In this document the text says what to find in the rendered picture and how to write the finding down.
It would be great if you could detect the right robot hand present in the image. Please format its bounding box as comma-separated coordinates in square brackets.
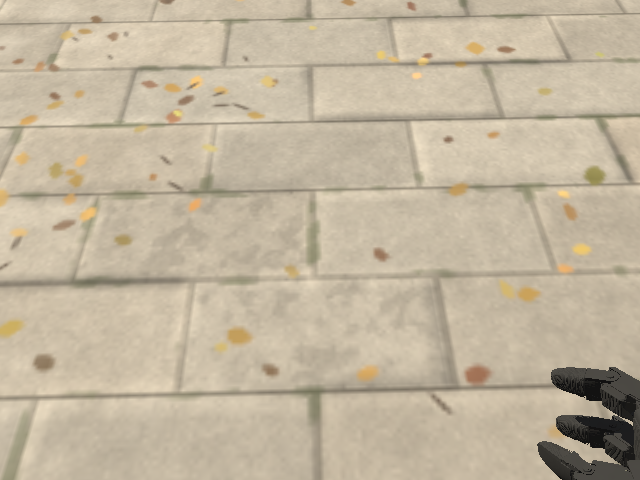
[537, 367, 640, 480]

